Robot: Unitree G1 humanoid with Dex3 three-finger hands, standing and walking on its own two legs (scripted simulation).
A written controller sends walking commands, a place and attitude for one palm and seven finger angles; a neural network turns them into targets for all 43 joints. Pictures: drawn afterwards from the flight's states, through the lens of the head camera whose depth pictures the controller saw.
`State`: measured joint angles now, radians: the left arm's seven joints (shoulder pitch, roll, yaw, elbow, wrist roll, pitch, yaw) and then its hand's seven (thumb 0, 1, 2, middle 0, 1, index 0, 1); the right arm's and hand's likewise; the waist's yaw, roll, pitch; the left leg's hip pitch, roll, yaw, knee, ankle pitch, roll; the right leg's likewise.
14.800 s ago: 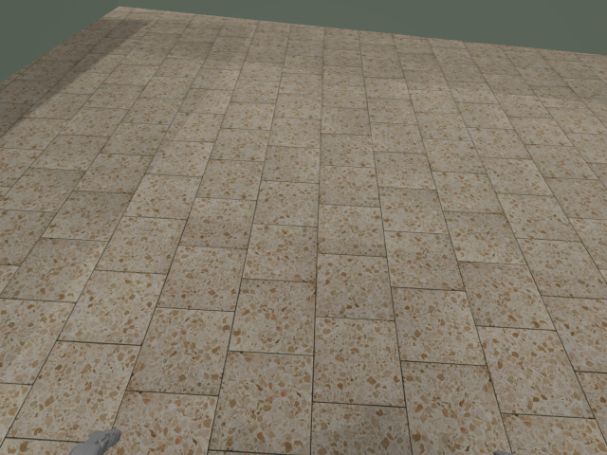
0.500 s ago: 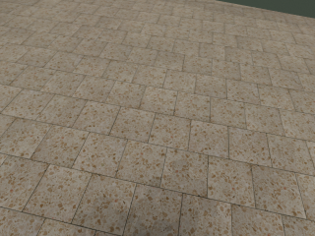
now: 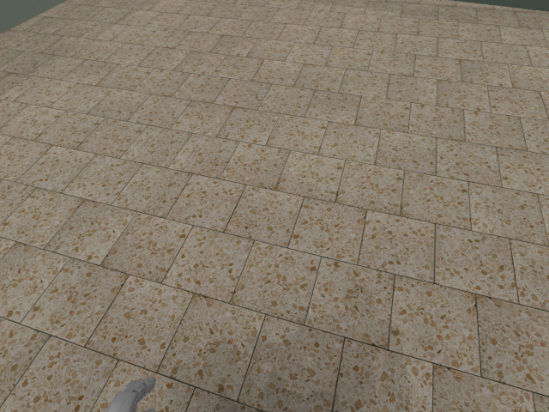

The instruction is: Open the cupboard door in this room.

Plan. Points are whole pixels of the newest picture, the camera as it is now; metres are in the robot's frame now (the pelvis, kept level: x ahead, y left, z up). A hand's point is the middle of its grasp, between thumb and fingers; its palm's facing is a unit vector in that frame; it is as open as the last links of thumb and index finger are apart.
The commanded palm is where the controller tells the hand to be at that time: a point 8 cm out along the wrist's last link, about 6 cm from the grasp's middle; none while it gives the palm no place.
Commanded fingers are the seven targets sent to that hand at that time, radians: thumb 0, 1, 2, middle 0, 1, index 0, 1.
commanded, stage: turn or walk to find it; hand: left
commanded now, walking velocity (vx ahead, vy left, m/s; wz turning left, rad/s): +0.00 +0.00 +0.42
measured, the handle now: out of the picture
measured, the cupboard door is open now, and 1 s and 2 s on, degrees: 0 0 0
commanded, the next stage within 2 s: none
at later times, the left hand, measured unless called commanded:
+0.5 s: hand out of the picture -0.07 +0.20 -0.17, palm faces +0.30 -0.92 -0.25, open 7.4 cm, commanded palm none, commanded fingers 0.00 0.90 0.90 -0.20 -0.30 -0.20 -0.30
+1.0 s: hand out of the picture -0.03 +0.22 -0.15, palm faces +0.40 -0.88 -0.27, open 7.4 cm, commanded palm none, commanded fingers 0.00 0.90 0.90 -0.20 -0.30 -0.20 -0.30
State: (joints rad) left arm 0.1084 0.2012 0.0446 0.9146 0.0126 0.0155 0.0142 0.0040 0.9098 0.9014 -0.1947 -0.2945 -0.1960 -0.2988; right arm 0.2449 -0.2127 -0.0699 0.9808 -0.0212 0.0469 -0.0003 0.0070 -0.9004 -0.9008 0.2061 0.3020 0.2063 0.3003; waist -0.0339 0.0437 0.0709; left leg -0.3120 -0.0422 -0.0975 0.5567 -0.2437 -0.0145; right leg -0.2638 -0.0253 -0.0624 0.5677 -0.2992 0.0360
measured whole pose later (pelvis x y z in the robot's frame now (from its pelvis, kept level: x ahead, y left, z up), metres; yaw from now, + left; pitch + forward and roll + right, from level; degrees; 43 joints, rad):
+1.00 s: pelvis -0.05 -0.01 +0.01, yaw +24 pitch +1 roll +1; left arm 0.11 0.22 0.05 0.93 0.01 0.04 0.01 0.01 0.91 0.90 -0.19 -0.29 -0.20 -0.30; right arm 0.23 -0.19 -0.06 0.97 -0.03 0.03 0.00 0.01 -0.90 -0.90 0.21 0.30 0.21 0.30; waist -0.04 0.02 0.07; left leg -0.28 -0.05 -0.07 0.47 -0.21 0.01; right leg -0.34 -0.04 -0.03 0.76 -0.43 0.07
